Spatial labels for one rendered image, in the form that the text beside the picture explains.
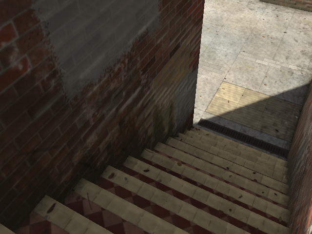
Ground stairs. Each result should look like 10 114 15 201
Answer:
15 126 292 234

